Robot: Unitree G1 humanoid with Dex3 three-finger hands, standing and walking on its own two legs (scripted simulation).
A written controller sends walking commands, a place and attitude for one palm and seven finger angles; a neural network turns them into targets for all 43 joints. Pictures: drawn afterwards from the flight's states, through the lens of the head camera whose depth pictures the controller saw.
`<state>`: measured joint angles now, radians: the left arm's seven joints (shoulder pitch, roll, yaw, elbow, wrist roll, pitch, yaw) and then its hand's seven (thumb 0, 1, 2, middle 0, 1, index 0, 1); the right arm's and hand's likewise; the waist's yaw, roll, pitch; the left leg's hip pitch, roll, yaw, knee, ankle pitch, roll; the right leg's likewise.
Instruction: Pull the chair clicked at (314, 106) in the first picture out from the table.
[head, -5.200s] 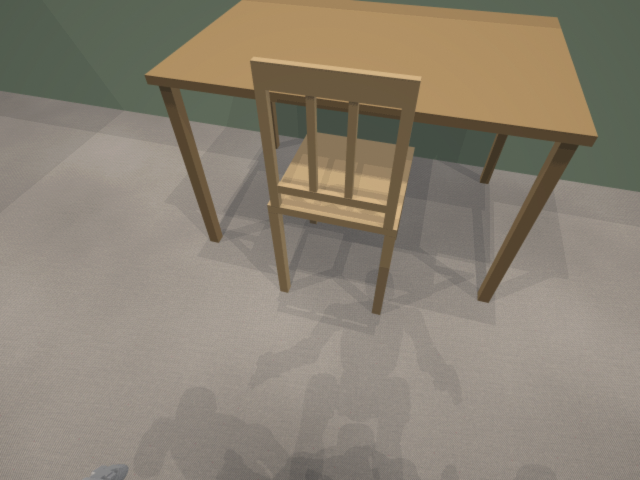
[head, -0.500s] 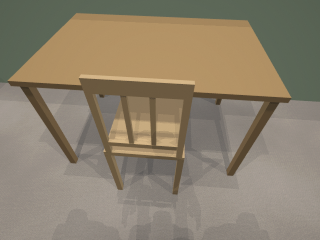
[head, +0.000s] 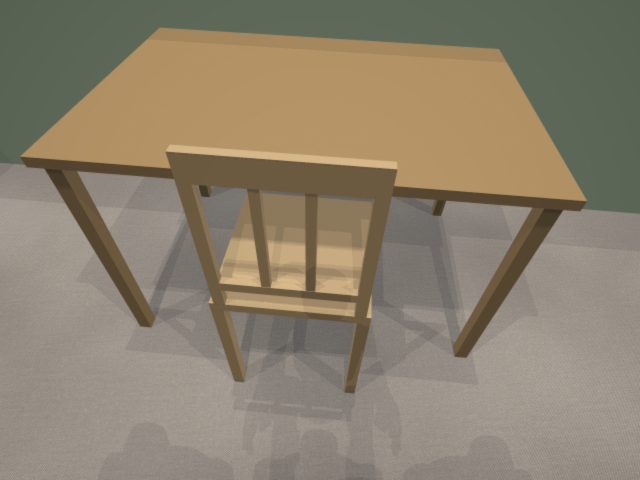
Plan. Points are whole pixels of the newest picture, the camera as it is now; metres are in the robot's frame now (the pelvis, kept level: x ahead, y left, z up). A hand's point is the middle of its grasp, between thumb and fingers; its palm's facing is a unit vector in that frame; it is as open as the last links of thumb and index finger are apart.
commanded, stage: look again from close up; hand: left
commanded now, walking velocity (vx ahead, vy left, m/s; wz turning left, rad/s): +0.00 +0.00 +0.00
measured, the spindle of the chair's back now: (261, 241) +0.56 +0.14 -0.09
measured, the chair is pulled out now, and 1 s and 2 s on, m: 0.00 0.00 0.00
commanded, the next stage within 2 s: none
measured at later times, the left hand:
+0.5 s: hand out of the picture -0.03 +0.18 -0.18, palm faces +0.03 -0.99 -0.16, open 7.4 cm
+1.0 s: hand out of the picture -0.06 +0.17 -0.18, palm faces +0.04 -0.99 -0.14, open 7.4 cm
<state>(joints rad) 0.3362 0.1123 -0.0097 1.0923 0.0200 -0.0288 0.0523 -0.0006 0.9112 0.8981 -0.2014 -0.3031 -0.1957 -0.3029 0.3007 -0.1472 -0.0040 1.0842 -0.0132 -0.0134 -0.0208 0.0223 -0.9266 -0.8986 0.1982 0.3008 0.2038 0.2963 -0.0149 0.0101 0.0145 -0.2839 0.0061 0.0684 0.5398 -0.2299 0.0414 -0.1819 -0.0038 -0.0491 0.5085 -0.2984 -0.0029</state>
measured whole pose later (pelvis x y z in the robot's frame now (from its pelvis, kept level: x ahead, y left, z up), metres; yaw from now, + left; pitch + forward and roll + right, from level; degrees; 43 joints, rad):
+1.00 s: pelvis -0.02 +0.02 +0.01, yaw +0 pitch -1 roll -1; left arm 0.40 0.12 -0.01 1.09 0.02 -0.02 0.05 0.00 0.91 0.90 -0.20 -0.30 -0.19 -0.30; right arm 0.30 -0.13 0.00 1.13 0.00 -0.01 -0.01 0.01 -0.91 -0.90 0.20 0.30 0.20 0.30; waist 0.01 -0.02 0.01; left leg -0.27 -0.03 0.09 0.43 -0.15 0.08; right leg -0.19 -0.04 -0.03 0.44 -0.24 0.03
